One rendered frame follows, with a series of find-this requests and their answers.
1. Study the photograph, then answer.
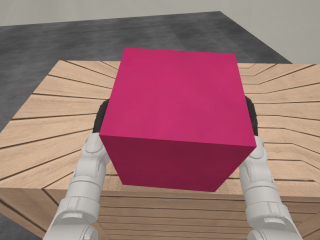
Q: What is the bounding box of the pedestal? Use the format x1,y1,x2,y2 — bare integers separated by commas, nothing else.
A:
0,60,320,240

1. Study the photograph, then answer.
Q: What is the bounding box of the robot left upper arm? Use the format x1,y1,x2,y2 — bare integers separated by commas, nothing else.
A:
44,224,99,240

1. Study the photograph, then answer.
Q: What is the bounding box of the robot left hand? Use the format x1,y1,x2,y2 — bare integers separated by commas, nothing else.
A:
92,98,110,134

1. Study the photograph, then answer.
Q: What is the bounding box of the robot right forearm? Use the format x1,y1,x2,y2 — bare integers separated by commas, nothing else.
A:
238,136,303,240

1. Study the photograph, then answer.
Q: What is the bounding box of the robot left forearm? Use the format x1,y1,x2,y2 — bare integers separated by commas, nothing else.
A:
42,132,111,240

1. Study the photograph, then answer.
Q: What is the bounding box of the robot right upper arm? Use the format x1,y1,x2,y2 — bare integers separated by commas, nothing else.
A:
247,228,302,240

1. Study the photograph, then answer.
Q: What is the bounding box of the robot right hand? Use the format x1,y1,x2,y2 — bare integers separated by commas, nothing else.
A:
245,96,258,136

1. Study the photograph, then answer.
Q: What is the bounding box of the carton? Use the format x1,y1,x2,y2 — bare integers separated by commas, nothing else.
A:
99,47,257,192

